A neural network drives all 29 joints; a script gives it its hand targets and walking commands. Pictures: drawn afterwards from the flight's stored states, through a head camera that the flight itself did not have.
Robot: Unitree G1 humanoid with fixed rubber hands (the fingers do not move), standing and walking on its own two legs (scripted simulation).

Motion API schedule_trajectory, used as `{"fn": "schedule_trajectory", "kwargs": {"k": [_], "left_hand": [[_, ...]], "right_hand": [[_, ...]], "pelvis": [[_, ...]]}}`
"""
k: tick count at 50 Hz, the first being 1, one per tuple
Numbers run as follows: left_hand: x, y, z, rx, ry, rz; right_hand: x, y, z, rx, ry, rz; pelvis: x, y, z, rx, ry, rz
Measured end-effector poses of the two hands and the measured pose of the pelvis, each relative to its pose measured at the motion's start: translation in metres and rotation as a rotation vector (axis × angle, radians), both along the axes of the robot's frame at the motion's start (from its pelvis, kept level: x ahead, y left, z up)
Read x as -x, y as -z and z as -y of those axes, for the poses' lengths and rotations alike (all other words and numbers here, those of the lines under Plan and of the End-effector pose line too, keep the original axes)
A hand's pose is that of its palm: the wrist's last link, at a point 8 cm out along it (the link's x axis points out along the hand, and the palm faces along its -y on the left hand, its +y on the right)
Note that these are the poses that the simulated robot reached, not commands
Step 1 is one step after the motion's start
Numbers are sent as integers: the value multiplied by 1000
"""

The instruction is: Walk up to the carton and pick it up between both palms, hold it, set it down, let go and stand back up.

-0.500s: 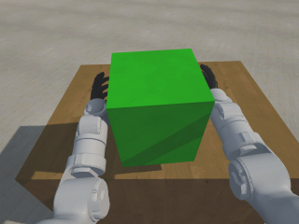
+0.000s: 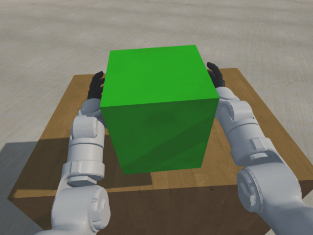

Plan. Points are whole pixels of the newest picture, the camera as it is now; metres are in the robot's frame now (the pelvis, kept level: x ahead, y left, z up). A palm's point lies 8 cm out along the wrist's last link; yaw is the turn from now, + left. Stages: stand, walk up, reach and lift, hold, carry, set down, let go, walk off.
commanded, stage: reach and lift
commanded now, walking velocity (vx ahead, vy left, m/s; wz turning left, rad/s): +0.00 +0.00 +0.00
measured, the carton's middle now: (157, 112) +0.39 +0.01 +0.16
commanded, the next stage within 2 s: hold in 1.06 s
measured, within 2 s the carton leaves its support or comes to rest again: neither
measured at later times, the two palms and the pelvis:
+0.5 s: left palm (94, 92) +0.41 +0.16 +0.22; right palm (217, 90) +0.41 -0.14 +0.21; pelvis +0.00 +0.00 +0.00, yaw +0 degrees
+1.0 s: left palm (91, 87) +0.40 +0.16 +0.24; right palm (218, 87) +0.40 -0.14 +0.22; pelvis +0.00 +0.00 +0.00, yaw +0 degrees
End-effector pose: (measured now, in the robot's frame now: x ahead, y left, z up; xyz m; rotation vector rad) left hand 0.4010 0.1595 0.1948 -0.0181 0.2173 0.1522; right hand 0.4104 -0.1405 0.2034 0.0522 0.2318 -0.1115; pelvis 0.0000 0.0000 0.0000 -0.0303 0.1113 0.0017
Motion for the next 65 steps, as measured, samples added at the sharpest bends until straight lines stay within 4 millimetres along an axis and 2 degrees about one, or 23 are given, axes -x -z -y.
{"fn": "schedule_trajectory", "kwargs": {"k": [17, 30, 59, 65], "left_hand": [[-5, -22, 1, -12, 32, -2], [-4, -27, 0, -13, 30, -10], [4, -50, -3, -13, 24, 2], [11, -61, -6, -12, 16, 32]], "right_hand": [[5, -6, 2, 13, 19, -4], [6, -7, 0, -19, 21, -16], [13, -26, -2, -42, 15, -9], [17, -39, -5, -57, 10, 18]], "pelvis": [[1, 0, 0, 0, 0, 1], [0, 0, 0, 0, 0, 0], [-1, 0, 0, 0, 0, 0], [0, 0, 0, 0, -1, 2]]}}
